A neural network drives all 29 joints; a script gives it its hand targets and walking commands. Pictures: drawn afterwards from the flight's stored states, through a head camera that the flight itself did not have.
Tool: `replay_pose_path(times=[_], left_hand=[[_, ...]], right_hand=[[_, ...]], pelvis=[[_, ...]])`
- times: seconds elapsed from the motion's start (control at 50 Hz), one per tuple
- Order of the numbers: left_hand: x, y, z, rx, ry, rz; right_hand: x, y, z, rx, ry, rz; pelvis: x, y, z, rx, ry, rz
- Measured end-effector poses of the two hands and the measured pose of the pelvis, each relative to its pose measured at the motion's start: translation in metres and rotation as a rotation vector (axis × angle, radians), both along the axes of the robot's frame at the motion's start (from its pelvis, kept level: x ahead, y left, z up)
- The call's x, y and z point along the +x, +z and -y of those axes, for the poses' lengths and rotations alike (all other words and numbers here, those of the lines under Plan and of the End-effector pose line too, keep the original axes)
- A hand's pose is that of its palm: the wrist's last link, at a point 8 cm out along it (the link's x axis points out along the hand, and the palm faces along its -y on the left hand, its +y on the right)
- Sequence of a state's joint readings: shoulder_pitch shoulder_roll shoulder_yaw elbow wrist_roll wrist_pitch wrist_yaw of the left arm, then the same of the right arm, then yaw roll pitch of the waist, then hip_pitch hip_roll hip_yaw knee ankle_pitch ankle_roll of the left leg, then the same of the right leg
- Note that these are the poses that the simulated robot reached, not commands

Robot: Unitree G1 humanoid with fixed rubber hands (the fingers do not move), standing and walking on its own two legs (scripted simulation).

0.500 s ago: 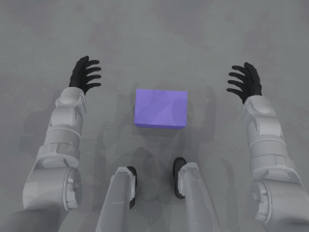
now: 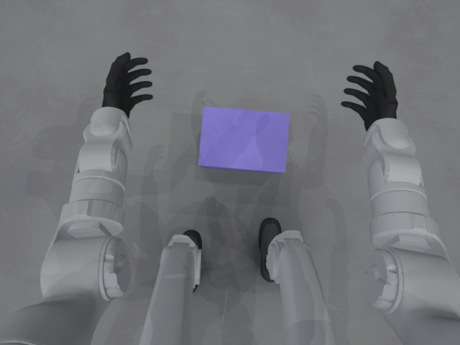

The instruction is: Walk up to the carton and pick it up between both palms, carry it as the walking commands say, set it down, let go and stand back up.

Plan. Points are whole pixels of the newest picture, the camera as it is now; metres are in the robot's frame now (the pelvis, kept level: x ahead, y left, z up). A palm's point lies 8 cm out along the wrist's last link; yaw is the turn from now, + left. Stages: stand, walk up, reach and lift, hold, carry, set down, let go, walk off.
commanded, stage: reach and lift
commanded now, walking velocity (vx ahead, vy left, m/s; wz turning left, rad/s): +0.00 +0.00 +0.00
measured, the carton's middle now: (242, 144) +0.46 -0.04 -0.51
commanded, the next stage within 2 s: none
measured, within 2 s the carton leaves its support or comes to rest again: neither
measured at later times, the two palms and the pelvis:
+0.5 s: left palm (151, 127) +0.47 +0.17 -0.28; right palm (336, 134) +0.45 -0.23 -0.28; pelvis -0.04 +0.00 -0.15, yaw +0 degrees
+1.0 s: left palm (166, 139) +0.47 +0.18 -0.44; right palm (316, 148) +0.44 -0.24 -0.43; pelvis -0.06 +0.01 -0.23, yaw -1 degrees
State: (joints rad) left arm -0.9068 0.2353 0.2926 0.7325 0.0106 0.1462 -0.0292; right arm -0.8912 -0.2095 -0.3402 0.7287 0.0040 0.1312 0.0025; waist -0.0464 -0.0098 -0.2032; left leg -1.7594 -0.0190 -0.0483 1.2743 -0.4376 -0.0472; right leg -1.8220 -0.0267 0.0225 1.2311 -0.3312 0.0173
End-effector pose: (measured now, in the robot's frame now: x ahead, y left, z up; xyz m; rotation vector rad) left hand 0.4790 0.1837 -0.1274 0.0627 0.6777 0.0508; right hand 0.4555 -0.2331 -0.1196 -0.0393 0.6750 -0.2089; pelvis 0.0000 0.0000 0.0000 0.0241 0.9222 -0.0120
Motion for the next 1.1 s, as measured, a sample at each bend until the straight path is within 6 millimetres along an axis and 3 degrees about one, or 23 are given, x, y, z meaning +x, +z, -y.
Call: replay_pose_path(times=[0.32,0.56,0.8,0.94,1.0,1.1], left_hand=[[-0.008,-0.105,0.006,-0.008,0.017,0.001],[-0.006,-0.173,0.013,0.002,0.014,-0.011],[-0.006,-0.252,0.014,0.022,0.008,-0.024],[-0.012,-0.305,0.012,0.045,-0.027,-0.082],[-0.013,-0.313,0.008,0.024,-0.001,-0.083],[-0.015,-0.328,0.008,-0.005,0.008,-0.1]], right_hand=[[-0.01,-0.107,-0.003,-0.005,0.001,-0.001],[-0.004,-0.178,-0.008,0.007,-0.001,-0.001],[-0.008,-0.26,-0.015,0.0,0.003,-0.019],[-0.016,-0.302,0.001,-0.013,-0.029,-0.068],[-0.02,-0.314,0.004,-0.035,-0.01,-0.113],[-0.012,-0.315,0.005,-0.039,-0.024,-0.114]], pelvis=[[-0.031,-0.097,0.0,-0.001,-0.002,-0.012],[-0.045,-0.16,0.0,0.0,-0.009,0.046],[-0.06,-0.192,-0.005,-0.018,-0.013,0.289],[-0.064,-0.221,-0.009,-0.019,-0.007,0.335],[-0.063,-0.232,-0.009,-0.019,0.004,0.351],[-0.064,-0.243,-0.011,-0.029,0.015,0.362]])
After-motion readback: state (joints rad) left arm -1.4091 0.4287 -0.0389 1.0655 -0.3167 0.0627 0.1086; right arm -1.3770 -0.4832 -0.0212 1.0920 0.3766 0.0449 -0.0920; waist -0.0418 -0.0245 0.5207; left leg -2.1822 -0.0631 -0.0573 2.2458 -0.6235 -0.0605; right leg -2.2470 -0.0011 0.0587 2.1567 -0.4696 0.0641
